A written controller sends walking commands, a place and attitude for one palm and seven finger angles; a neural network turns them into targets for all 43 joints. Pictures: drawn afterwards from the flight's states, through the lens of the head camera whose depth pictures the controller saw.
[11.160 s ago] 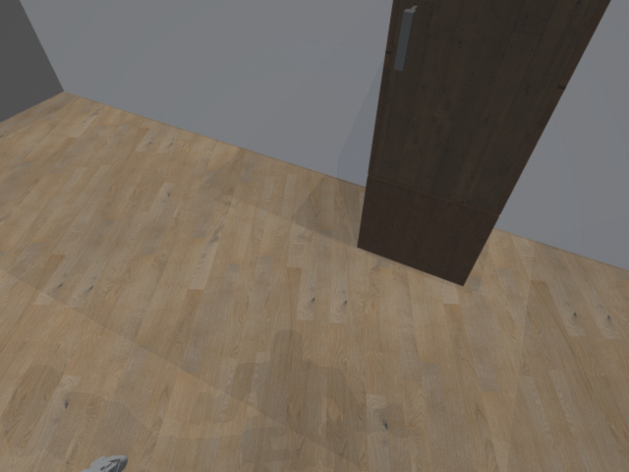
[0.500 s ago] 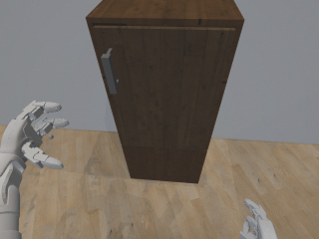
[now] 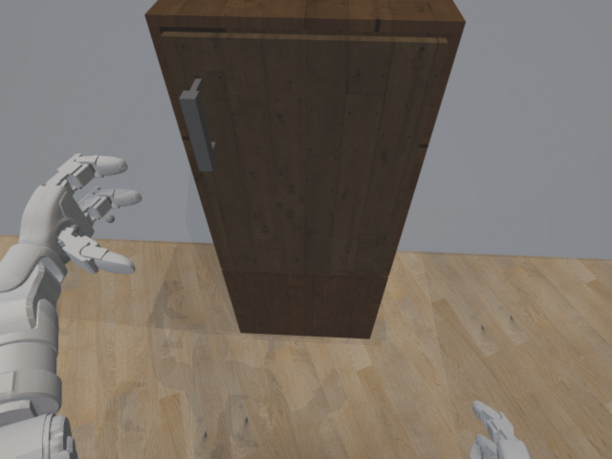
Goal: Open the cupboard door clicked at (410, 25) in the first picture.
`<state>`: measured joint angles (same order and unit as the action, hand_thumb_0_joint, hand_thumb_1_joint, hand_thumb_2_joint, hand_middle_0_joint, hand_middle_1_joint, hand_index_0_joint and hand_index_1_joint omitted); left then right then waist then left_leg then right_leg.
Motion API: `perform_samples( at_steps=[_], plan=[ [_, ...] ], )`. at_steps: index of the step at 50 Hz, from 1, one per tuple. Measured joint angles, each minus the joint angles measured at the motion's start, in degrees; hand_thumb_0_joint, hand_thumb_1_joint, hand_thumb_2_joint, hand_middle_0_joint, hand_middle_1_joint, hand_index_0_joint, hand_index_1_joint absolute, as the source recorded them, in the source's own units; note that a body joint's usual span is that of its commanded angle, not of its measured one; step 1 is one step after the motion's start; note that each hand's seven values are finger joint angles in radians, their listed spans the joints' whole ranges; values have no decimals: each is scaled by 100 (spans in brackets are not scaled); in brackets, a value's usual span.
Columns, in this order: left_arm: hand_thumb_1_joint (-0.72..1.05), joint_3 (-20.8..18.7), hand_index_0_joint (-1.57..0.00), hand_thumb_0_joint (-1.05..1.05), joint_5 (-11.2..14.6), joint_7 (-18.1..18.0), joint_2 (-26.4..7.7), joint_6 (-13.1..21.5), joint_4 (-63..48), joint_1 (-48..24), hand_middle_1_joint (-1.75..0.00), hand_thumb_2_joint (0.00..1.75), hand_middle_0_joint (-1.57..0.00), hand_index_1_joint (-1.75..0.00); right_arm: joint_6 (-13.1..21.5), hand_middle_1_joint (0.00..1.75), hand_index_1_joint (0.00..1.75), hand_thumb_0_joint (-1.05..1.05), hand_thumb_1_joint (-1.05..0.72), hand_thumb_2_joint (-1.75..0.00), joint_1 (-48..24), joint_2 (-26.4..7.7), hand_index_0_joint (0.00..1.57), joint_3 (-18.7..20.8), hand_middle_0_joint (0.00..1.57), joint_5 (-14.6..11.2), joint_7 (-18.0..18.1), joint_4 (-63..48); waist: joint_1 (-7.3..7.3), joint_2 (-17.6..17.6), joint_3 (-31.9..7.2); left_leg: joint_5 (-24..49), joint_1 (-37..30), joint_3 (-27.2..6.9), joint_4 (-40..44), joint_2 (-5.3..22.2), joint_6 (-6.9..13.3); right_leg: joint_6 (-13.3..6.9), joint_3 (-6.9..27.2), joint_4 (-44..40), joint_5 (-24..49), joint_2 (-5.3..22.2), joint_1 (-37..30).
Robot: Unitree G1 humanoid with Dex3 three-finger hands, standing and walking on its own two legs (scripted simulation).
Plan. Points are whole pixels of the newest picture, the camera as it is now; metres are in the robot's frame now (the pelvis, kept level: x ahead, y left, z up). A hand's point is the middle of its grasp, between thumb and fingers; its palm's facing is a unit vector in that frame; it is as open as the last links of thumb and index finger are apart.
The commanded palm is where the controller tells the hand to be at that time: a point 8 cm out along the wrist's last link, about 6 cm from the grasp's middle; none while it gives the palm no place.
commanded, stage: move the hooked fingers beside the handle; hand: left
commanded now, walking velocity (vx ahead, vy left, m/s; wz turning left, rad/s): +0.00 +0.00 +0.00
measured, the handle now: (202, 126) +0.58 +0.21 +0.13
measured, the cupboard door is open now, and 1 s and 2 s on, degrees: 0 0 0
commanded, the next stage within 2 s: none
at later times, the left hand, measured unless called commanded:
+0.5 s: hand (132, 178) +0.43 +0.26 +0.14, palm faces +0.00 -1.00 +0.02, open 14.0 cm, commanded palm +0.41 +0.31 +0.13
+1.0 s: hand (149, 152) +0.49 +0.26 +0.14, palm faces +0.00 -1.00 +0.02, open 14.0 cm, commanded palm +0.49 +0.31 +0.13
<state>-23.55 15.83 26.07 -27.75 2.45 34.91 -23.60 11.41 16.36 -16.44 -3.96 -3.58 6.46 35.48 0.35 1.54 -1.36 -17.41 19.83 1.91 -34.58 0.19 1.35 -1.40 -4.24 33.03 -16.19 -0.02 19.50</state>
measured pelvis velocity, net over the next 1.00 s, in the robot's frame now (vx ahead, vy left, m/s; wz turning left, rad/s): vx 0.00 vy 0.01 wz -0.01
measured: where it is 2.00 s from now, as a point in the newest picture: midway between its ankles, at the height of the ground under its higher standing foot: outside the picture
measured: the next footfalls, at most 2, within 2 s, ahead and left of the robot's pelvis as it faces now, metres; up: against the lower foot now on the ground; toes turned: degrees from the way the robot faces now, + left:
none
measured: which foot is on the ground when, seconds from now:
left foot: down 0.00-1.00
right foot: down 0.00-1.00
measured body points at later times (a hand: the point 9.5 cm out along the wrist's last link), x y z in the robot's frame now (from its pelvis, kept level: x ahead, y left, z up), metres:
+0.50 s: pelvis +0.01 +0.01 -0.01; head +0.05 +0.02 +0.44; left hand +0.43 +0.32 +0.14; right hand +0.09 -0.25 -0.11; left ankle +0.01 +0.10 -0.73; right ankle +0.01 -0.10 -0.73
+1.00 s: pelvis +0.00 +0.01 -0.01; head +0.09 +0.03 +0.43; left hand +0.49 +0.31 +0.14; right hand +0.01 -0.27 -0.12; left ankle +0.01 +0.10 -0.73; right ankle +0.01 -0.10 -0.73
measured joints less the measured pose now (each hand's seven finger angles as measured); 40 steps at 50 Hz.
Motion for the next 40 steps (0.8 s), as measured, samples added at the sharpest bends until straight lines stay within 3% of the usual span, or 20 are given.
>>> perform_samples(
  at_steps=[10, 19, 25, 34, 40],
  plan=[
    [-50, -158, -30, -1, -115, -47, -115, 223, 485, -341, -120, 30, -30, -120, -202, 30, 30, 1, -90, -89, 279, -44, 21, 67, 20, 35, -109, 11, 68, -54, -45, -67, 192, 57, -83, -3, 44, 43, 59, 55, -28, 5, 196],
    [-50, 76, -30, -1, -327, -58, -297, 396, 1375, -1260, -120, 30, -30, -120, -305, 30, 30, 1, -90, -89, 326, -86, 21, 91, 20, 64, -116, 95, 173, -62, -31, -109, 538, -25, -268, -33, 76, 72, -22, 139, -46, 39, 462],
    [-50, -36, -30, -1, -349, -60, -317, 577, 1792, -1590, -120, 30, -30, -120, -437, 30, 30, 1, -90, -89, 395, -68, 21, 94, 20, 107, -201, 90, 284, -77, -161, -152, 651, 53, -299, -22, 97, 97, 58, 188, -66, 31, 614],
    [-50, -186, -30, -1, -548, -152, -541, 767, 2270, -1834, -120, 30, -30, -120, -683, 30, 30, 1, -90, -89, 581, -62, 21, 134, 20, 132, -288, 27, 387, -61, -178, -201, 848, 99, -406, 18, 102, 102, 106, 264, -77, -5, 818],
    [-50, -173, -30, -1, -634, -95, -782, 948, 2889, -2415, -120, 30, -30, -120, -795, 30, 30, 1, -90, -89, 614, -71, 21, 106, 20, 141, -256, 169, 478, -100, -138, -215, 1069, 23, -543, 31, 95, 89, 30, 339, -84, -14, 985]
  ],
)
